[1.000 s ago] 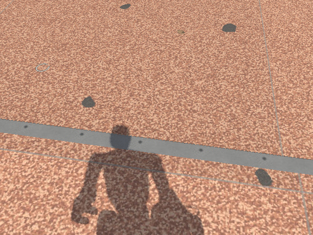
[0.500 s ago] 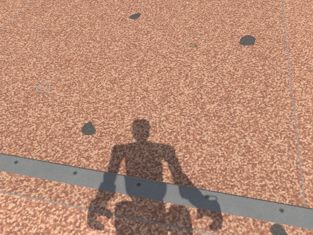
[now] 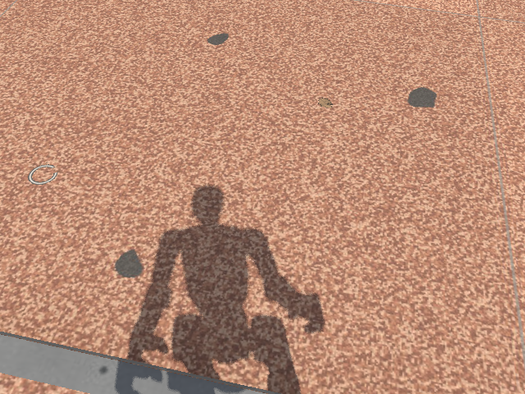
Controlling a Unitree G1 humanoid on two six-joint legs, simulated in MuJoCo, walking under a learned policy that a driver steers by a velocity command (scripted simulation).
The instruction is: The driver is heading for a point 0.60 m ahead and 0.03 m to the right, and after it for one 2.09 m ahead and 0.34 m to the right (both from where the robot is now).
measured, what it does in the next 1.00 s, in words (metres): walks ahead: right foot, then left foot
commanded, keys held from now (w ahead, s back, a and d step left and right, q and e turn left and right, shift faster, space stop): w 0.16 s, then no key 0.84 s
